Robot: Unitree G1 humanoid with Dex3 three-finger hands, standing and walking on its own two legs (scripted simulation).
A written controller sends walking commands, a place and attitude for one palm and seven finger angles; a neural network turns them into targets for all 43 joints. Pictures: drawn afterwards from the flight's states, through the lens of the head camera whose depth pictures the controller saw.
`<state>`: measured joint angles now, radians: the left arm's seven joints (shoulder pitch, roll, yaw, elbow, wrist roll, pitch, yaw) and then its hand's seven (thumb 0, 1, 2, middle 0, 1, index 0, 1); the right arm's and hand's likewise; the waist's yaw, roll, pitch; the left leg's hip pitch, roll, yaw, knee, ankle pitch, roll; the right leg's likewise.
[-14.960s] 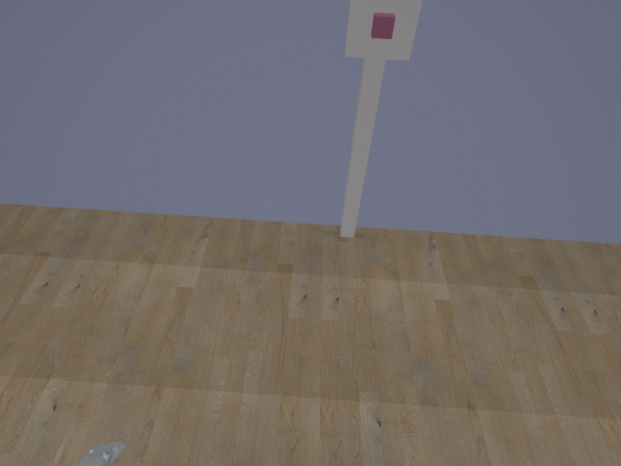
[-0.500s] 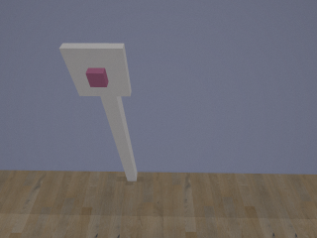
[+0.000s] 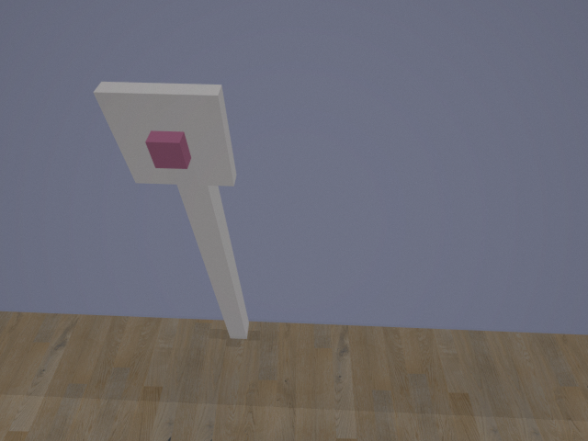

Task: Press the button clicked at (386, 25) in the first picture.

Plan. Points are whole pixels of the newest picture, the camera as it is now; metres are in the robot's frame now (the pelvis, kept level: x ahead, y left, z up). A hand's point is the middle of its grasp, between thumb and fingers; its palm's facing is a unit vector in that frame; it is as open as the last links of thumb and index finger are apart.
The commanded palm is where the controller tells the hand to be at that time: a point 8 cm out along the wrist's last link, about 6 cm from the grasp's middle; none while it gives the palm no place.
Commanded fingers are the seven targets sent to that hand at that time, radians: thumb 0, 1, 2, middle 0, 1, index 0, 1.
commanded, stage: raise the hand and make a fist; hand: left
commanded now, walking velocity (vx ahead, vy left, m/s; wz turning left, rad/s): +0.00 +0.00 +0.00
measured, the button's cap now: (170, 148) +0.51 +0.23 +0.11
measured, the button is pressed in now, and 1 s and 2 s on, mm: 0 0 0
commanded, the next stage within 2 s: aim a knuckle at the button in 1.98 s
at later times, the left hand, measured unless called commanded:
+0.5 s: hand out of the picture +0.10 +0.21 -0.03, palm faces +0.18 -0.98 -0.02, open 4.8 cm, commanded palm +0.11 +0.25 -0.01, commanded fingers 0.00 0.90 0.90 -0.94 -1.11 -0.94 -1.11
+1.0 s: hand (113, 410) +0.15 +0.22 +0.03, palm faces +0.02 -1.00 -0.06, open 3.1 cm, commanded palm +0.12 +0.28 +0.05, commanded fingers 0.00 0.90 0.90 -1.30 -1.50 -1.30 -1.50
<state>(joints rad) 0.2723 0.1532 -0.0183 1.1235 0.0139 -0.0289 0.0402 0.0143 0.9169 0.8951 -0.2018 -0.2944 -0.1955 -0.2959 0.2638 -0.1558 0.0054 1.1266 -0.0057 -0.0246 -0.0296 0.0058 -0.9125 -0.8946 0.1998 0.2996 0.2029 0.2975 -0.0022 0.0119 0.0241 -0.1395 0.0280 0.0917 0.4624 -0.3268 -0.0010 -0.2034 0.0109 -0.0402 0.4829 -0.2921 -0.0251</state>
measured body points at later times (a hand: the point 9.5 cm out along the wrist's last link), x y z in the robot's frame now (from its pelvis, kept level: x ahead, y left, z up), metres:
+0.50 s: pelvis -0.05 -0.01 -0.06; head -0.01 +0.02 +0.39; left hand +0.09 +0.26 -0.03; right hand +0.21 -0.23 -0.08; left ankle -0.06 +0.11 -0.74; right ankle -0.02 -0.10 -0.74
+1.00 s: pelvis -0.05 +0.03 -0.05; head -0.02 +0.04 +0.40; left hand +0.14 +0.27 +0.04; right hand +0.11 -0.21 -0.12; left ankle -0.06 +0.11 -0.74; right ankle -0.02 -0.10 -0.74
